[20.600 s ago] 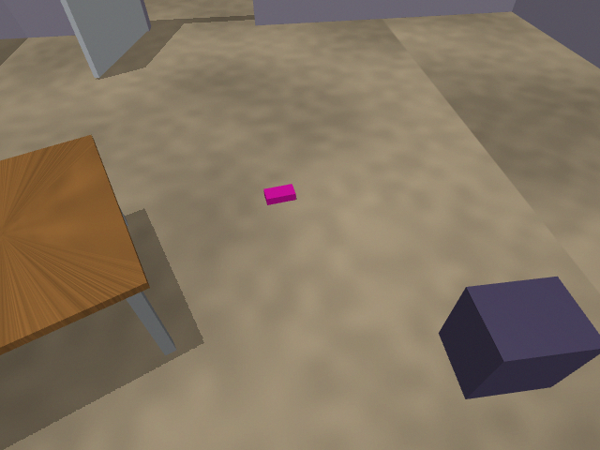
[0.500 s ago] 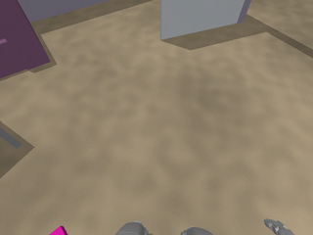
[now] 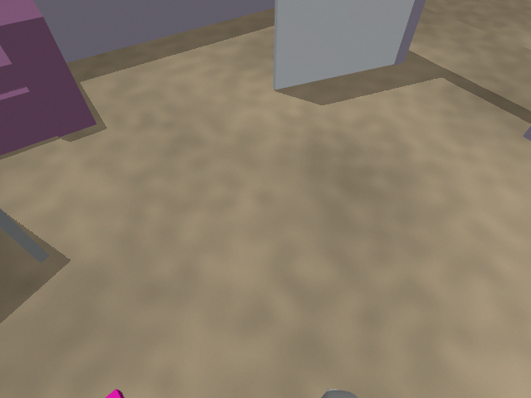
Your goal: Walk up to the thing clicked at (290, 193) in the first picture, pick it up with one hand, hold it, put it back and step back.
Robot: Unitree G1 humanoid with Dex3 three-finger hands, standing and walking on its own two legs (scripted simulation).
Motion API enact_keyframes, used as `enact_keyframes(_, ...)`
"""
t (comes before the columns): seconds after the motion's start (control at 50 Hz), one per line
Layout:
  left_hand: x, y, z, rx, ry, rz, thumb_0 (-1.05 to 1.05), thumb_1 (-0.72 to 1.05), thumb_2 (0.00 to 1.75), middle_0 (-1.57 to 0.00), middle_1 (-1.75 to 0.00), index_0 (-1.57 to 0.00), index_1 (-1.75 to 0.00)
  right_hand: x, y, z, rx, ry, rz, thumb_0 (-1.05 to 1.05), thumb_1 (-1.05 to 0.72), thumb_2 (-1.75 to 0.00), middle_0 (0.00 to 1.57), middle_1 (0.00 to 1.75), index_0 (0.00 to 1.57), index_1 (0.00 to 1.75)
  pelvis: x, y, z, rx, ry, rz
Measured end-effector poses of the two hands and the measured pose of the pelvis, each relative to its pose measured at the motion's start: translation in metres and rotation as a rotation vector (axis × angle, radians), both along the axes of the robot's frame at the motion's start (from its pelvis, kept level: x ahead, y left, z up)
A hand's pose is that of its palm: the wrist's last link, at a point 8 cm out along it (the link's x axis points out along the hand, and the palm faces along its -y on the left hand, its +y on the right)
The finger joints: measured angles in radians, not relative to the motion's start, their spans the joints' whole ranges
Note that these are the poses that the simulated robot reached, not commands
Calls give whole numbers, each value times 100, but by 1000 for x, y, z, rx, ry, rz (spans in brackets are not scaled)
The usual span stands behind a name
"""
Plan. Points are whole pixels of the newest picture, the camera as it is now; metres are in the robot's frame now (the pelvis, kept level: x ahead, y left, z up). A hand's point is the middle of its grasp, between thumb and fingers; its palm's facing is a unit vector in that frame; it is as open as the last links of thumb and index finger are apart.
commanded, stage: walk up
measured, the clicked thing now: out of the picture +0.18 +0.48 -0.73
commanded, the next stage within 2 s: stand in 0.88 s
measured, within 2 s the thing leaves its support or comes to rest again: neither
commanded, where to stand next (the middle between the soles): +0.07 -0.02 m, yaw -3 degrees
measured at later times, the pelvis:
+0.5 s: pelvis +0.01 -0.01 +0.02, yaw -2 degrees
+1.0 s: pelvis +0.02 -0.01 +0.03, yaw -3 degrees
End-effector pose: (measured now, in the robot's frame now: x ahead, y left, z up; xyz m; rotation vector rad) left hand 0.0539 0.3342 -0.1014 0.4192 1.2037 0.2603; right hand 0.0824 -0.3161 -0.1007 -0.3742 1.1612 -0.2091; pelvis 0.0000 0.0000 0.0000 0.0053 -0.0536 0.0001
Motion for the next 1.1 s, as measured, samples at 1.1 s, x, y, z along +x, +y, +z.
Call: enact_keyframes(1.1, 60, -50, 18, -119, -22, -50, 0, 91, 90, -20, -30, -20, -30, -5, 9, 14, 61, 30, -88, 0, -90, -90, 20, 30, 21, 30, 11, -6, 32, -4, -4, -50)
